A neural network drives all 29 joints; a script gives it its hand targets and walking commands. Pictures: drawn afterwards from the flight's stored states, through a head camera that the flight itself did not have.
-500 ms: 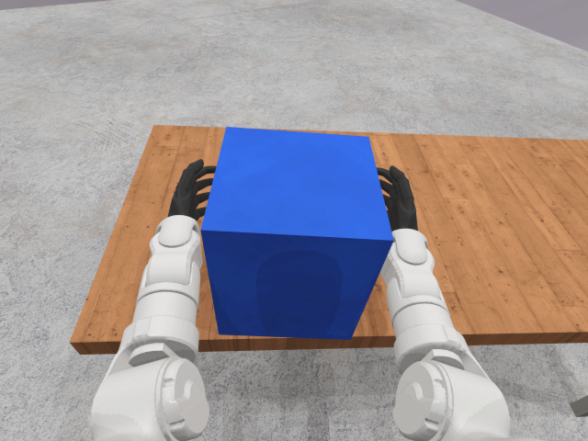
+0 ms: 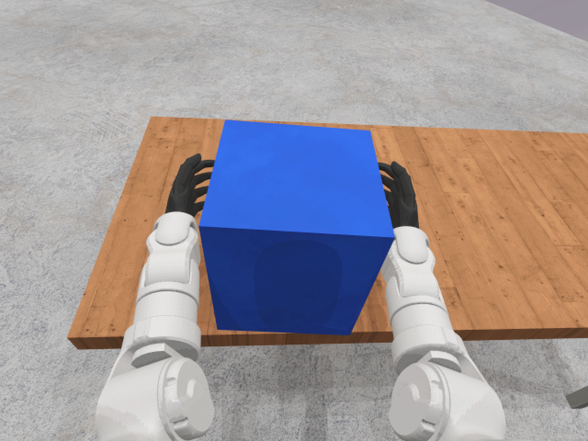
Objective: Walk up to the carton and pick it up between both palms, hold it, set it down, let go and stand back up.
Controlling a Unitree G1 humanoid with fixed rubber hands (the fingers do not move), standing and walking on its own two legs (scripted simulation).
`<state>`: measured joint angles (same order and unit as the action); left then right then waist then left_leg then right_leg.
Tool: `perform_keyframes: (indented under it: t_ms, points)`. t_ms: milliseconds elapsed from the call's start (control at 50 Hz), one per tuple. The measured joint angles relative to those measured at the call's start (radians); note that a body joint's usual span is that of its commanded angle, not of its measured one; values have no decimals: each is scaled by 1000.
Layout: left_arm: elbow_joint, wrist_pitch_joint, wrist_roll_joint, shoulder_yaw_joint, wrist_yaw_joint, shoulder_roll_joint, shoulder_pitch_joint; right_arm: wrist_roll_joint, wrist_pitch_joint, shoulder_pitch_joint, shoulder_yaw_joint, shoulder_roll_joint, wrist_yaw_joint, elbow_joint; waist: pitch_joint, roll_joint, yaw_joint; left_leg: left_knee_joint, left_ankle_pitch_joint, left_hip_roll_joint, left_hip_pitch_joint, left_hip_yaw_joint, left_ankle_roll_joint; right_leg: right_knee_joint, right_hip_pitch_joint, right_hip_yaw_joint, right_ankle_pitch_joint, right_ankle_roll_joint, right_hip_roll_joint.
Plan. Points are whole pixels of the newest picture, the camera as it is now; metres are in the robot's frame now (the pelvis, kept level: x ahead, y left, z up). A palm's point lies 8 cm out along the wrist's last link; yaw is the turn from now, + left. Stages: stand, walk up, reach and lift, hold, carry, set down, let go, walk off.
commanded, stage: set down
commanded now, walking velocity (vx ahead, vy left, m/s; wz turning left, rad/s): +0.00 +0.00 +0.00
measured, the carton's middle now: (291, 233) +0.40 +0.00 +0.05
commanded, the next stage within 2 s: none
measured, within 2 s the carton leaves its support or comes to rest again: neither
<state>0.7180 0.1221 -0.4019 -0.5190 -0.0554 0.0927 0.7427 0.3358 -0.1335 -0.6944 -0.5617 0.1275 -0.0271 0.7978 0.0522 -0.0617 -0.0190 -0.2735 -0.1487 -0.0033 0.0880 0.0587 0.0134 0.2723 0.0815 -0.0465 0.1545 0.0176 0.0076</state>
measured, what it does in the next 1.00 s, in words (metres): stands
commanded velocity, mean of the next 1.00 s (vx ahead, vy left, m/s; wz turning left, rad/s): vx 0.00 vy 0.00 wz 0.00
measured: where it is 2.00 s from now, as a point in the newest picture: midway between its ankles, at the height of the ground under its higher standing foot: outside the picture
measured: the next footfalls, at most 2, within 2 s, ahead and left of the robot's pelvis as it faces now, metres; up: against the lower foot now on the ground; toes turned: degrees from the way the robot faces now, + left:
none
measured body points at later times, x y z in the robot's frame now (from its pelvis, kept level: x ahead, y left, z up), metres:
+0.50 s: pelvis +0.00 +0.00 +0.00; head +0.02 +0.03 +0.45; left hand +0.42 +0.15 +0.09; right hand +0.40 -0.16 +0.11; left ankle +0.00 +0.11 -0.75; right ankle +0.00 -0.10 -0.75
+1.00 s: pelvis -0.01 +0.00 -0.01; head +0.01 +0.02 +0.44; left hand +0.44 +0.18 +0.11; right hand +0.44 -0.18 +0.12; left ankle +0.00 +0.11 -0.75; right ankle +0.00 -0.10 -0.75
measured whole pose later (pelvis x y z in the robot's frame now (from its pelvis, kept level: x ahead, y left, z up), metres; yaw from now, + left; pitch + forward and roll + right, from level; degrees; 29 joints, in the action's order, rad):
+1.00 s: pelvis -0.01 +0.00 -0.01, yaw -2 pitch +10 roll -2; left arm 1.13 0.05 0.17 -0.04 0.12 -0.21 0.94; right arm -0.31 0.01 -0.94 0.00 -0.23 -0.15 1.14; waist -0.15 -0.01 0.02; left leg -0.49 -0.22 -0.05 0.44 0.07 0.01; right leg 0.39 0.40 -0.04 0.16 0.02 0.05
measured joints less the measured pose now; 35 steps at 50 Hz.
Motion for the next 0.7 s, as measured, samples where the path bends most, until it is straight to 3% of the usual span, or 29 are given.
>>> perform_keyframes:
  t_ms: [240,460,560,700]
  points:
    - [-19,-13,-5,-4,-9,6,-12,-2,-23,15,14,4,2,-16,7,6,7,-3,-6,-3,-3,13,0,6,2,4,4,-1,0]
    - [5,-23,4,15,13,-17,2,-21,-26,-5,43,-13,-11,9,14,1,4,-11,-4,-7,13,23,1,8,18,7,-3,0,2]
    - [74,-30,61,83,74,-58,8,-76,-17,-31,112,-68,-22,93,-15,8,5,-41,-15,-13,63,33,3,23,64,13,-5,-1,5]
    - [256,-65,281,281,191,-148,80,-310,41,-90,314,-182,-74,258,-102,39,21,-131,-43,-32,226,37,5,62,208,18,-8,0,19]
